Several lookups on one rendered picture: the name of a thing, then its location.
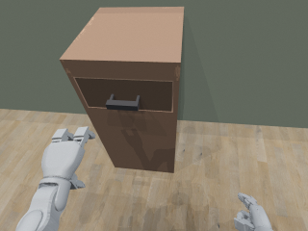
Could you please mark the right robot hand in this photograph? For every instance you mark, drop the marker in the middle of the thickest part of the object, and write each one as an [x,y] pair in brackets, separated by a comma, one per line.
[256,217]

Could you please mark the left robot hand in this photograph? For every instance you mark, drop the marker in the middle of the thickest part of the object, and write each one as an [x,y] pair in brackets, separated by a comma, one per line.
[64,154]

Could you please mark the drawer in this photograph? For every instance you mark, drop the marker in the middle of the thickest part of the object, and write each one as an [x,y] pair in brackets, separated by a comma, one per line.
[155,95]

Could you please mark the cabinet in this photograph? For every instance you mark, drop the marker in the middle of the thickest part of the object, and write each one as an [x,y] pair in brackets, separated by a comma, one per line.
[142,43]

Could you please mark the handle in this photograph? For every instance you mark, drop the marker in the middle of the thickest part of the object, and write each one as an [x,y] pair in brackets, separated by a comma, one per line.
[123,105]

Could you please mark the robot left forearm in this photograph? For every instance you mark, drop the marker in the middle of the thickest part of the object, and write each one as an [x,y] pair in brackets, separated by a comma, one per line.
[46,206]

